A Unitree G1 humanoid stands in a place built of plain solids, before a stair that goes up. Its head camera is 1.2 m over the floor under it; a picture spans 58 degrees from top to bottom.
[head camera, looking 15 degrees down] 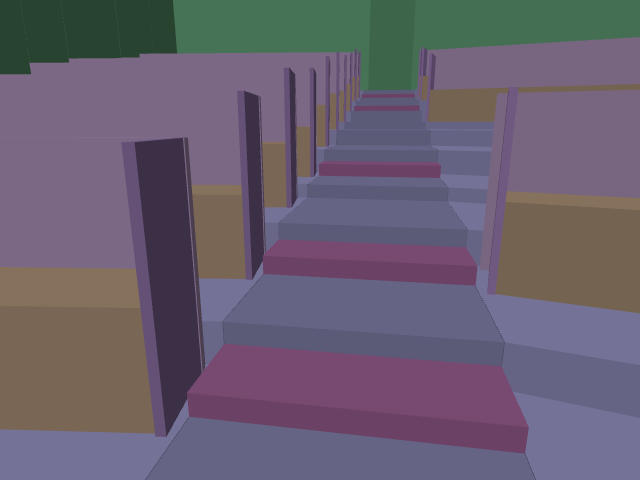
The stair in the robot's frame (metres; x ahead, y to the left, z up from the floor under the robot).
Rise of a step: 0.11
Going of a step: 0.49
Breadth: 1.16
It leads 9 degrees to the right of straight ahead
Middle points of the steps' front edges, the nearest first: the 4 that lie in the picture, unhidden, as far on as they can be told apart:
1.27 -0.09 0.27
1.63 -0.15 0.37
2.24 -0.25 0.48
2.60 -0.31 0.59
